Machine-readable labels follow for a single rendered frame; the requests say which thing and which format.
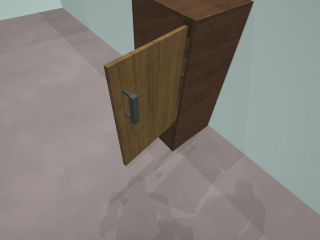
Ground handle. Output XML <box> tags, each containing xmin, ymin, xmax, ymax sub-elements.
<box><xmin>121</xmin><ymin>89</ymin><xmax>140</xmax><ymax>125</ymax></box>

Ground cupboard door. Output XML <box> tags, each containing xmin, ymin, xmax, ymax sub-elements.
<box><xmin>103</xmin><ymin>25</ymin><xmax>188</xmax><ymax>166</ymax></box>

